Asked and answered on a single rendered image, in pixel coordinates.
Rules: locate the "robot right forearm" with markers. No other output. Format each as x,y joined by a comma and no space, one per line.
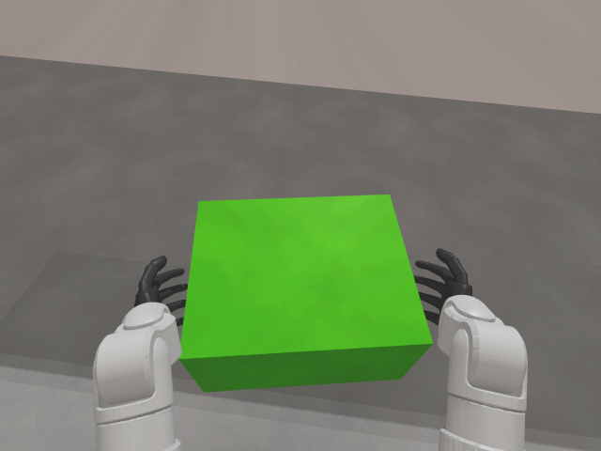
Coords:
487,379

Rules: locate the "robot left forearm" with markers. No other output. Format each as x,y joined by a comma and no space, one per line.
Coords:
132,382

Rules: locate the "carton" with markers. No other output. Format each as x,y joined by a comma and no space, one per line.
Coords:
300,291

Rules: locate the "left robot hand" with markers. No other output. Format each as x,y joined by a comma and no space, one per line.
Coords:
150,282

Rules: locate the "right robot hand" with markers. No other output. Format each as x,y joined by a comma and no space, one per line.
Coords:
456,282

